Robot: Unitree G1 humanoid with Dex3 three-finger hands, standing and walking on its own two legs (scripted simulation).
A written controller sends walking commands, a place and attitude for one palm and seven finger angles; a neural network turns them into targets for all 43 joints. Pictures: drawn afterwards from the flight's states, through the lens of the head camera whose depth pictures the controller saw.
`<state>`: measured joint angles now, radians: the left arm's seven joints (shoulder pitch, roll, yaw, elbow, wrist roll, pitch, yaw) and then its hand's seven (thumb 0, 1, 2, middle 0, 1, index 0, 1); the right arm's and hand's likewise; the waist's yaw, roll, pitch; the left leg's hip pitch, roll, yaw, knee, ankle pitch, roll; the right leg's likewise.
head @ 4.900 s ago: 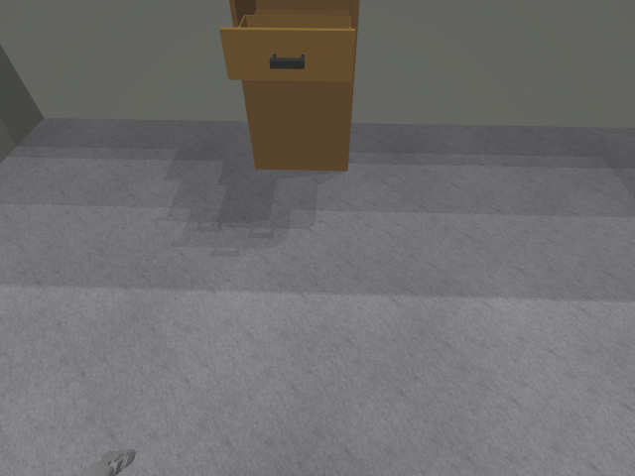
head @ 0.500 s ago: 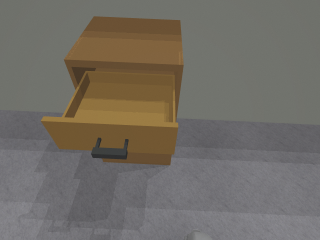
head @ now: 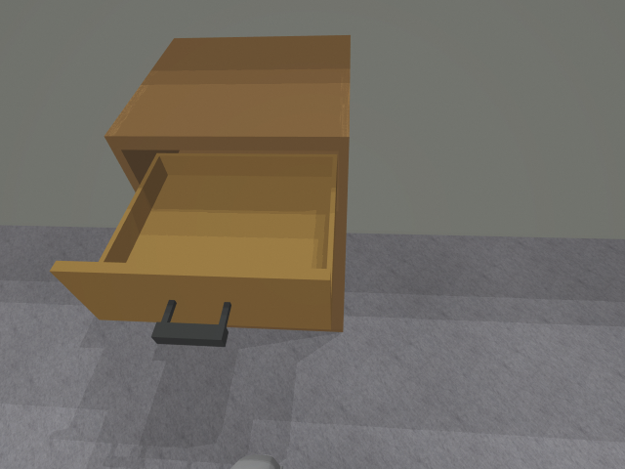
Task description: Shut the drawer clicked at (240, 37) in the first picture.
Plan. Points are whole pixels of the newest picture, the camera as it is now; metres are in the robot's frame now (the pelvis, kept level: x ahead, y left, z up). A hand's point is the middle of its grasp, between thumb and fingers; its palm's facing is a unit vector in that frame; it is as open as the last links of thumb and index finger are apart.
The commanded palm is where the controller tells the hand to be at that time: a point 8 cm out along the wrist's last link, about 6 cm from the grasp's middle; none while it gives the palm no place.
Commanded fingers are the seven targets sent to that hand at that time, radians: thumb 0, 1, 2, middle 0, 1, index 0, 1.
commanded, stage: come to a stop and stand still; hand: left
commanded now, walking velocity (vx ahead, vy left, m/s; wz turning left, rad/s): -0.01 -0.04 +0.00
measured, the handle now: (194, 320) +0.33 +0.23 -0.07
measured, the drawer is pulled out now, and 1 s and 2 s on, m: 0.29 0.29 0.29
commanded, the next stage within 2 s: look again from close up in 0.92 s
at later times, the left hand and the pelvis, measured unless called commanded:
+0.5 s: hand out of the picture -0.06 +0.22 -0.17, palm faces +0.05 -0.98 -0.21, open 7.4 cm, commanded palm none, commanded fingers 0.00 0.90 0.90 -0.20 -0.30 -0.20 -0.30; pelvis -0.04 +0.04 +0.00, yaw -1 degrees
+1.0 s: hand out of the picture -0.07 +0.19 -0.17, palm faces +0.04 -0.99 -0.15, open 7.4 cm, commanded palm none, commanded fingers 0.00 0.90 0.90 -0.20 -0.30 -0.20 -0.30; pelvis -0.06 +0.03 +0.00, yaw +0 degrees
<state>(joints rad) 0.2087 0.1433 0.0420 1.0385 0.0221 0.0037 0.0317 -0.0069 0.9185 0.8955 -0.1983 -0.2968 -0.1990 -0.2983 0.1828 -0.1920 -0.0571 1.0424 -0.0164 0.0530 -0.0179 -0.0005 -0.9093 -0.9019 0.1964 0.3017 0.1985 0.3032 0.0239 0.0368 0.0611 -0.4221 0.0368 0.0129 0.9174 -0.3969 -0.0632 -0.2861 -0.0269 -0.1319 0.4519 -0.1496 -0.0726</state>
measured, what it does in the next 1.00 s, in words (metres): steps on the spot: left foot, then right foot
